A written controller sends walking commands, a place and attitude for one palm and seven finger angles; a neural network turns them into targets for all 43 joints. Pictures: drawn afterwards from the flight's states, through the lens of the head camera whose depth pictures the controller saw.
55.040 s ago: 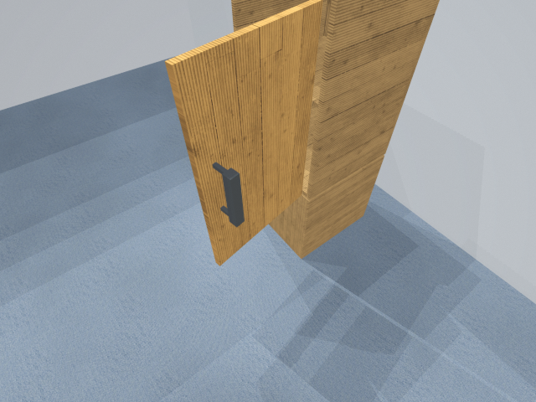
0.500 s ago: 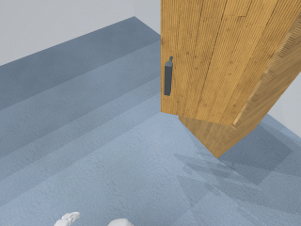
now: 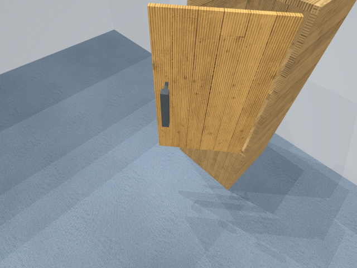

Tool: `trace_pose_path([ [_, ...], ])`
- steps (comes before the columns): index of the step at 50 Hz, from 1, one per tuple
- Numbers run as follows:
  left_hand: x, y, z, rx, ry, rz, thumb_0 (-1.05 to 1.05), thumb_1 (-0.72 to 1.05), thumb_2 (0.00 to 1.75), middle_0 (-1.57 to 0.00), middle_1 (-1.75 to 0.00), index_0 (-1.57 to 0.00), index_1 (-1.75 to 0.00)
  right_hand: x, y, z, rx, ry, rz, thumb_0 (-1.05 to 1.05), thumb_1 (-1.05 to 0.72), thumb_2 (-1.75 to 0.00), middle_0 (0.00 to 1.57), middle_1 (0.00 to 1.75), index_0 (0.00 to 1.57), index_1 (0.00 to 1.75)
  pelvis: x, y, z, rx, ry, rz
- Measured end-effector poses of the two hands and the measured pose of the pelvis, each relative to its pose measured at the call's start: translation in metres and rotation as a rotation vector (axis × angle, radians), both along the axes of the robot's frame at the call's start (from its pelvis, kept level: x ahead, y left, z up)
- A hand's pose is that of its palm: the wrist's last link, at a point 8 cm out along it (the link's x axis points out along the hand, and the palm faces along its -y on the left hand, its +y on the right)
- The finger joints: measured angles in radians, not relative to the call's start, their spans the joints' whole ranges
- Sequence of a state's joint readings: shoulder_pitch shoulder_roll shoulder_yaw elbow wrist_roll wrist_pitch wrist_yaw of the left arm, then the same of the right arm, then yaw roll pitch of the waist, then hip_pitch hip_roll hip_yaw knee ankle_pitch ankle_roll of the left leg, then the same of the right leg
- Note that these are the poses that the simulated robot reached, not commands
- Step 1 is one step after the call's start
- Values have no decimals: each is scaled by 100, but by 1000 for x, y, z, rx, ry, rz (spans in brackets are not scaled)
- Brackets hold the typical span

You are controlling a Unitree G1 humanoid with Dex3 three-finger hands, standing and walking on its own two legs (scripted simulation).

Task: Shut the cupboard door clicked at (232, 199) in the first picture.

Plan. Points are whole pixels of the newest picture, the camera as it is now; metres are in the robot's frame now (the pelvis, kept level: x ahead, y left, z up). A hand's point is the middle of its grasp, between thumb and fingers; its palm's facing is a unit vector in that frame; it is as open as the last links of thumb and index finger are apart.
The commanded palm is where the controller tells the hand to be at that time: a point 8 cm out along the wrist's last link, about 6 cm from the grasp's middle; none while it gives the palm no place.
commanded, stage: take the last steps up to it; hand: left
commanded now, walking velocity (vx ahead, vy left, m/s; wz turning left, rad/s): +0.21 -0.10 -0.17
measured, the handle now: (166, 104) +0.61 +0.07 -0.06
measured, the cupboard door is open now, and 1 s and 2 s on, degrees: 40 40 40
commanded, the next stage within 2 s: come to a stop and stand still in 0.34 s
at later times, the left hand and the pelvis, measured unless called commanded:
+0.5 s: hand out of the picture +0.11 +0.14 -0.20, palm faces -0.03 -0.99 -0.14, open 7.4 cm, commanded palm none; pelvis +0.11 -0.03 -0.01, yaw -4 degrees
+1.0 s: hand (138, 232) +0.23 +0.12 -0.17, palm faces -0.02 -0.97 -0.23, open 7.4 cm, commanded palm none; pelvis +0.15 -0.06 +0.00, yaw -3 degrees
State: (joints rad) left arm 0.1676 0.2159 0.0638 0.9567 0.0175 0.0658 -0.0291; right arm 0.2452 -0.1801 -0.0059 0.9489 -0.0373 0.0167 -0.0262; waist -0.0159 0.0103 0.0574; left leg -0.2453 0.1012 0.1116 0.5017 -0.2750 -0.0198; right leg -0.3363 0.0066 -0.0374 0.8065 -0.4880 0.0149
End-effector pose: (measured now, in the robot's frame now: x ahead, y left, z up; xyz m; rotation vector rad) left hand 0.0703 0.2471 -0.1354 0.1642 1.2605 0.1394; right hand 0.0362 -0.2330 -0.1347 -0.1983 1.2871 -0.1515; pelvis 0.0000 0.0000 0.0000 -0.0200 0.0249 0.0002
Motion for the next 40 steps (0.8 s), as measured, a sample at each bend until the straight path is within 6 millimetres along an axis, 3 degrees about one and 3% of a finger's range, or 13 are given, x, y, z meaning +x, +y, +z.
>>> trace_pose_path([
  [5,18,-19,-1,28,-26,-42,0,91,90,-20,-30,-20,-30,-17,-28,-20,20,46,-75,1,-90,-90,21,30,20,30,14,-21,-11,12,-7,-27],
  [8,17,-30,3,32,-27,-22,0,91,89,-20,-30,-20,-30,-13,-43,-18,6,84,-83,1,-90,-90,20,30,20,30,25,-27,-8,7,-14,-18],
  [14,4,-49,-1,5,78,-14,0,91,89,-20,-30,-20,-30,33,-59,-3,-14,23,-77,1,-90,-90,20,30,20,30,51,-35,0,15,-8,-30],
  [21,8,-57,-28,-57,191,14,0,91,89,-20,-30,-20,-30,105,-48,-1,-37,-67,-37,1,-90,-90,20,30,19,30,93,-31,-13,-5,-15,-46],
  [24,25,-56,-36,-63,214,-5,0,91,89,-20,-30,-20,-30,120,-41,-2,-44,-96,-38,1,-90,-90,20,30,20,30,107,-32,-16,12,-26,-72],
  [29,81,-61,-23,-48,135,-17,1,91,89,-20,-30,-20,-30,117,-36,1,-24,-27,-54,0,-90,-90,20,30,20,30,122,-38,-5,7,-28,-67],
  [35,137,-70,-9,14,9,-43,0,92,89,-20,-30,-20,-30,118,-59,-11,11,50,-91,1,-92,-90,21,30,20,30,137,-60,-6,20,-28,-64],
  [40,155,-82,-5,55,-2,-75,0,92,89,-20,-30,-20,-30,131,-84,-21,24,46,-129,1,-91,-90,20,30,20,30,146,-75,-11,34,-22,-63],
])
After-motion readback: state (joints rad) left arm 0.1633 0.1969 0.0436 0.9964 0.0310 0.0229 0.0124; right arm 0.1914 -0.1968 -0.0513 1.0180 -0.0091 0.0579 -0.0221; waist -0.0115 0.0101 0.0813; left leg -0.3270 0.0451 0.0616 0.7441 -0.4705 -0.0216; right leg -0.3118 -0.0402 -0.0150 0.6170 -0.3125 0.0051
